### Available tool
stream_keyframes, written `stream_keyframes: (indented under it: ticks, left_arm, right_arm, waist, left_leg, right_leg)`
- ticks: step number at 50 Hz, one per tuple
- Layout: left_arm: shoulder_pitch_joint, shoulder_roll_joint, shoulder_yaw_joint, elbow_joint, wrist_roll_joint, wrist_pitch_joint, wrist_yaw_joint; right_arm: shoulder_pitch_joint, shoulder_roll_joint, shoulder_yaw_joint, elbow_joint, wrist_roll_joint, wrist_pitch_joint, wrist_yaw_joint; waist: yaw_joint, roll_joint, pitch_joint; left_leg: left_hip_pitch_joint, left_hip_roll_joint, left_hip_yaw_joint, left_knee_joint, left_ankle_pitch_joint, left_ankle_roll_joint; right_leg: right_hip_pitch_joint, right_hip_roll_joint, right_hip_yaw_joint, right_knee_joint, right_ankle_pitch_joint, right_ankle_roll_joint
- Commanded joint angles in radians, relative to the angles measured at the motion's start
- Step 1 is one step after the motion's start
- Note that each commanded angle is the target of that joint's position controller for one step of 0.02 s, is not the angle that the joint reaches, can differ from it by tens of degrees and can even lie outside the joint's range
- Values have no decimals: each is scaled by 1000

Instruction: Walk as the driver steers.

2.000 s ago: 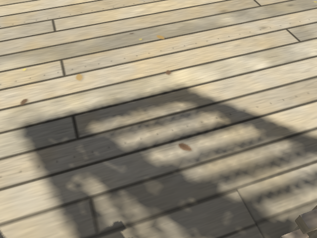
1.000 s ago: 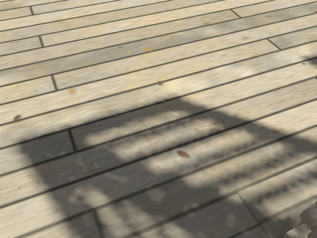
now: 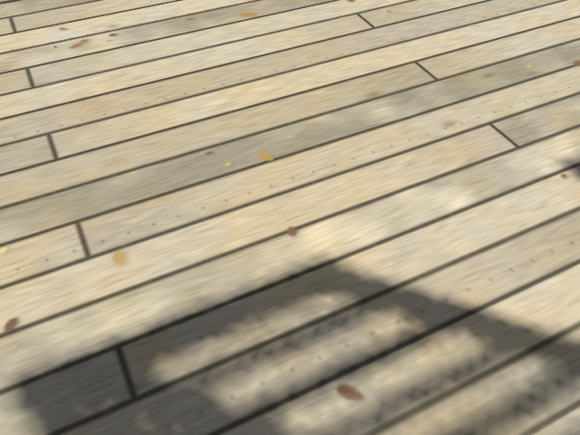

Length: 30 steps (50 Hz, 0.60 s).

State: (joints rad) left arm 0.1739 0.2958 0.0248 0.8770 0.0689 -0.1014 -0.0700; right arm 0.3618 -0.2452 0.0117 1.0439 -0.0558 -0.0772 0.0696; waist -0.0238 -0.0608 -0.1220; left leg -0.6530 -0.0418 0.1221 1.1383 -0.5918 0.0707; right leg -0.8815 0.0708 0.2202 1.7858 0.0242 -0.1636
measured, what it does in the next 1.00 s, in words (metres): climbs: right foot, then left foot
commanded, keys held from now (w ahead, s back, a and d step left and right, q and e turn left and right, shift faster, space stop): w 1.00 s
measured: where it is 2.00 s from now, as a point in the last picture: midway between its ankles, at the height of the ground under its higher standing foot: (271, 227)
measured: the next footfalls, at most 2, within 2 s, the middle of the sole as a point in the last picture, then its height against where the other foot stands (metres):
right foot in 0.40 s outside the picture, level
left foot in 0.90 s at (237, 329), level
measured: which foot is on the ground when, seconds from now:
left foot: down 0.00-0.40, up 0.42-0.88, down 0.90-1.00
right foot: up 0.00-0.38, down 0.40-0.90, up 0.92-1.00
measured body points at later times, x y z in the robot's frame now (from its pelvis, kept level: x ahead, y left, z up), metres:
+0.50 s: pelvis +0.33 -0.03 +0.08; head +0.35 -0.02 +0.53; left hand +0.53 +0.19 -0.02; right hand +0.27 -0.26 -0.07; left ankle +0.11 +0.09 -0.53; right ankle +0.40 -0.12 -0.65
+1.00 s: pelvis +0.63 +0.03 +0.07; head +0.67 +0.05 +0.52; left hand +0.66 +0.30 -0.07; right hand +0.81 -0.21 -0.02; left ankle +0.73 +0.12 -0.65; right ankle +0.47 -0.11 -0.56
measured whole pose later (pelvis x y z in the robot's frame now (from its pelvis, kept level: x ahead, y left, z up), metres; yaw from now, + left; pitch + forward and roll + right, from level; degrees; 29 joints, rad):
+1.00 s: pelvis +0.63 +0.03 +0.07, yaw +0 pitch +2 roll -1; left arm 0.31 0.25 0.05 0.93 -0.03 -0.08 0.00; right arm 0.06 -0.24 -0.04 0.81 0.01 -0.10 0.02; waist 0.02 -0.01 0.04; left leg -0.49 0.00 0.05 0.59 -0.15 0.05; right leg -0.29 0.01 0.05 1.14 -0.46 -0.02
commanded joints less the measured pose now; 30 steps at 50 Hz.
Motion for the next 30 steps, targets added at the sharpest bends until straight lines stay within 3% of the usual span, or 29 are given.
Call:
stream_keyframes:
  ticks: [1,2,3,4,5,6,7,9,10,11,13,14,15,16,17,18,19,20,21,22,23,24,25,26,27,28,30]
  left_arm:
    - [-4,-14,-22,-41,-11,15,8]
    - [-63,33,-7,-74,-32,3,7]
    - [-111,26,-2,-100,-24,-8,-1]
    - [-164,28,-3,-121,-15,-15,-4]
    - [-211,27,-4,-128,-17,-17,-6]
    - [-236,28,-2,-139,-23,-18,-8]
    - [-248,17,-3,-151,-34,-10,-9]
    - [-311,-51,-27,-188,-37,16,-17]
    - [-356,-72,-34,-211,-34,30,-25]
    - [-391,-84,-35,-230,-40,38,-18]
    - [-443,-89,-33,-261,-44,49,-16]
    - [-449,-60,-19,-269,-42,52,-14]
    - [-475,-31,4,-294,-35,53,-16]
    - [-480,-24,12,-297,-33,52,-18]
    - [-474,-24,16,-304,-43,52,-14]
    - [-409,-17,24,-281,-39,44,-4]
    - [-287,12,37,-240,-57,33,9]
    - [-61,36,52,-166,-61,24,29]
    - [96,62,53,-104,-29,20,33]
    - [290,35,46,-38,-25,15,44]
    - [386,5,59,32,-11,6,53]
    - [228,59,79,21,-26,-7,58]
    - [124,30,80,3,-44,-5,67]
    - [25,-10,48,-36,-89,-2,71]
    - [-1,-44,34,-29,-81,-1,66]
    - [-24,-67,25,-31,-69,-1,61]
    - [-48,-33,32,-28,-68,9,56]
  right_arm:
    - [-210,104,44,-23,-17,-31,-16]
    - [-241,50,32,-54,-17,-32,-12]
    - [-256,36,35,-64,-17,-45,-18]
    - [-229,24,39,-51,-25,-61,-23]
    - [-120,-1,37,-22,-29,-71,-33]
    - [-15,-33,34,-4,-30,-78,-38]
    - [71,-47,28,12,-35,-76,-33]
    - [177,-63,15,14,-40,-70,-17]
    - [220,-50,15,20,-35,-68,-8]
    - [247,-24,17,36,-34,-62,2]
    - [280,-39,12,47,-31,-61,9]
    - [254,-41,9,32,-24,-66,11]
    - [287,-68,0,34,-18,-73,13]
    - [305,-98,-9,47,-19,-71,11]
    - [310,-147,-29,70,-17,-65,4]
    - [291,-164,-41,75,-13,-55,-1]
    - [259,-165,-52,71,-26,-46,-6]
    - [243,-105,-36,56,-43,-53,-14]
    - [370,5,-14,35,-54,-54,-33]
    - [343,68,15,-5,-44,-61,-10]
    - [39,-36,-30,-86,10,-50,5]
    - [-37,-39,-41,-125,20,-48,2]
    - [-23,-54,-45,-119,4,-45,-8]
    - [-142,-79,-67,-212,149,-75,-71]
    - [-95,-70,-65,-210,143,-76,-86]
    - [-33,-40,-67,-189,123,-64,-87]
    - [-12,0,-66,-183,109,-31,-93]
  waist:
    - [137,2,73]
    - [129,28,74]
    - [124,73,59]
    - [105,100,82]
    - [51,87,75]
    - [15,113,62]
    - [-13,99,69]
    - [-58,132,99]
    - [-77,140,121]
    - [-85,147,135]
    - [-78,178,184]
    - [-59,187,192]
    - [-45,188,192]
    - [-28,187,192]
    - [-2,198,199]
    - [27,225,178]
    - [75,213,117]
    - [137,155,-60]
    - [106,-20,-309]
    - [163,-183,-435]
    - [259,-75,-179]
    - [186,-48,19]
    - [129,26,26]
    - [61,13,95]
    - [10,32,61]
    - [-25,41,51]
    - [-62,26,130]
  left_leg:
    - [119,228,-606,-726,31,108]
    - [88,223,-521,-779,124,97]
    - [97,196,-408,-805,283,86]
    - [154,186,-368,-818,393,83]
    - [277,181,-325,-812,502,73]
    - [432,190,-272,-794,719,80]
    - [521,190,-230,-798,797,87]
    - [587,198,-167,-863,831,102]
    - [592,211,-162,-905,826,116]
    - [604,213,-157,-940,806,120]
    - [644,233,-143,-987,888,115]
    - [665,231,-130,-980,986,103]
    - [688,242,-134,-969,1146,83]
    - [741,268,-136,-943,1262,75]
    - [831,275,-120,-889,1412,54]
    - [880,289,-114,-818,1542,35]
    - [853,285,-96,-714,1623,19]
    - [665,252,-119,-518,1533,-21]
    - [310,138,-133,-253,1084,-82]
    - [28,-57,-161,92,94,-127]
    - [-105,-28,-231,281,120,-75]
    - [-144,52,-235,284,167,-38]
    - [-46,107,-241,227,197,-19]
    - [-60,98,-219,319,247,-24]
    - [-34,141,-226,325,273,-15]
    - [-24,165,-228,305,286,-9]
    - [-70,202,-218,225,286,-21]
  right_leg:
    - [-256,-90,28,1,19,-26]
    - [-155,-109,-17,-121,-24,1]
    - [-86,-115,-72,-187,-31,8]
    - [-108,-125,-65,-253,3,23]
    - [-160,-114,-70,-324,47,30]
    - [-206,-98,-91,-416,38,52]
    - [-213,-95,-121,-532,51,73]
    - [-125,-122,-228,-728,79,88]
    - [-76,-127,-255,-799,94,96]
    - [-21,-123,-253,-894,114,98]
    - [71,-91,-288,-1019,126,96]
    - [130,-71,-307,-1074,114,90]
    - [196,-35,-336,-1102,72,90]
    - [228,-26,-340,-1131,27,89]
    - [212,-20,-328,-1197,-22,88]
    - [262,-15,-325,-1237,-65,78]
    - [438,-9,-322,-1287,26,50]
    - [849,-45,-279,-1169,109,-7]
    - [1407,-212,-111,-1052,425,-180]
    - [1650,-422,288,-1231,290,-330]
    - [1417,-366,267,-1374,154,-198]
    - [1151,-366,160,-1431,152,-138]
    - [974,-362,103,-1471,220,-137]
    - [846,-368,151,-1548,236,-125]
    - [794,-352,98,-1587,158,-121]
    - [755,-334,52,-1608,68,-112]
    - [624,-314,-36,-1660,33,-100]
